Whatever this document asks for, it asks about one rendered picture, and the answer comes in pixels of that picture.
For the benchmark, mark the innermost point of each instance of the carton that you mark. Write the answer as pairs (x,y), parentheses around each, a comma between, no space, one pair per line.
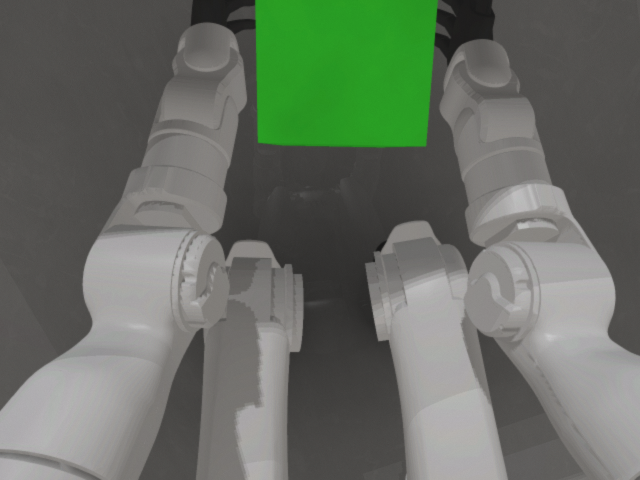
(344,73)

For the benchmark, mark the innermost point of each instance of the robot right thigh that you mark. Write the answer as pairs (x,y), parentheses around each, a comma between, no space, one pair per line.
(449,427)

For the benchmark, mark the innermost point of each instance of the right robot forearm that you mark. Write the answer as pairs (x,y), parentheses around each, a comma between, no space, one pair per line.
(500,156)

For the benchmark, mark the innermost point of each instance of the right robot hand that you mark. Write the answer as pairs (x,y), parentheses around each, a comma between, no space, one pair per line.
(474,20)

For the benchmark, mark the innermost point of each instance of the robot left upper arm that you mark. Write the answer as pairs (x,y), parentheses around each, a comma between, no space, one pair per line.
(94,412)

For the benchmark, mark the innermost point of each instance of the left robot forearm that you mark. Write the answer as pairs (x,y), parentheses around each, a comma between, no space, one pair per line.
(181,180)

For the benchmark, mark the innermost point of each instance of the right robot foot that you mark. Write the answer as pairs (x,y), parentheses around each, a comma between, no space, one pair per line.
(379,248)

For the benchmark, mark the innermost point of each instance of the left robot hand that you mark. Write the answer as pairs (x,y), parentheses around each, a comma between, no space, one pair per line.
(218,11)

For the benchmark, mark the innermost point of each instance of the robot right upper arm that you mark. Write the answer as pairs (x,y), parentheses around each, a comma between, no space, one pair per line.
(548,306)

